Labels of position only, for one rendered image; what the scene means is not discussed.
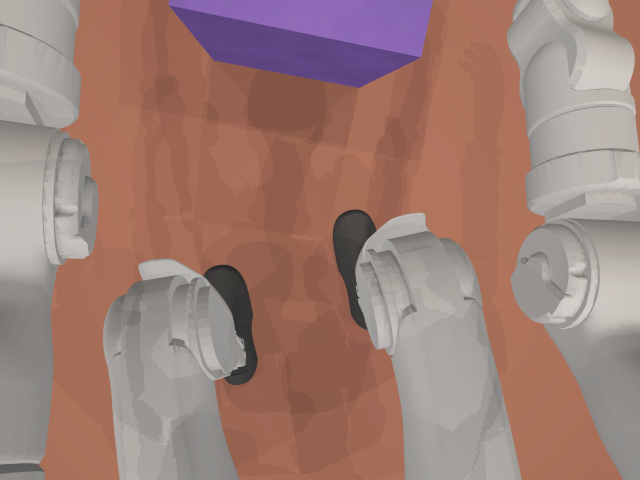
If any right robot forearm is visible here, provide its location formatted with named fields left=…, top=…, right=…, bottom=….
left=507, top=0, right=640, bottom=222

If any robot left shin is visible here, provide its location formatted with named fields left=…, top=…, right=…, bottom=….
left=103, top=258, right=246, bottom=380

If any carton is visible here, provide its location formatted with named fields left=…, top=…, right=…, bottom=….
left=169, top=0, right=433, bottom=88

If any left robot forearm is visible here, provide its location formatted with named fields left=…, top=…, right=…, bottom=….
left=0, top=0, right=81, bottom=128

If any robot left foot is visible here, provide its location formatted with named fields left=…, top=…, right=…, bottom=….
left=204, top=265, right=258, bottom=385

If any robot right upper arm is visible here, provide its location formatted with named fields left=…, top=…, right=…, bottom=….
left=511, top=218, right=640, bottom=480

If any robot left upper arm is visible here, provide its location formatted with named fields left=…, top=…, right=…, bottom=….
left=0, top=120, right=99, bottom=480

